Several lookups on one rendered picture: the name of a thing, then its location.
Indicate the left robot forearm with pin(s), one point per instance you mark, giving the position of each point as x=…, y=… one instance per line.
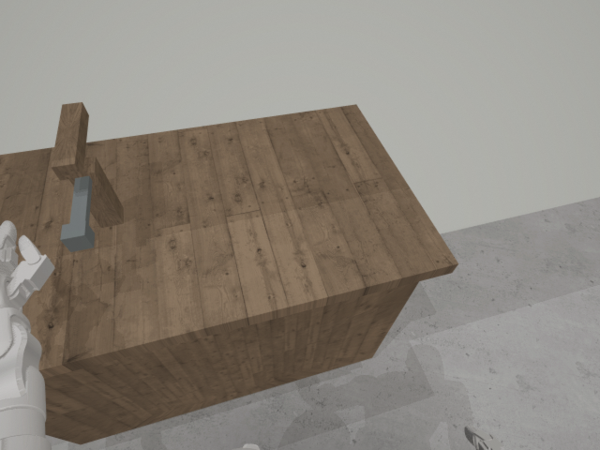
x=22, y=386

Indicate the robot left hand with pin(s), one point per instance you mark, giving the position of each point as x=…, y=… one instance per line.
x=29, y=276

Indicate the robot right hand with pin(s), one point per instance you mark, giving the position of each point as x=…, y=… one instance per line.
x=481, y=440

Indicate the tap lever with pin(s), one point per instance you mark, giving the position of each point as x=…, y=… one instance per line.
x=78, y=235

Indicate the counter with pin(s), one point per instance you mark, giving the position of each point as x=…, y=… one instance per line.
x=228, y=259

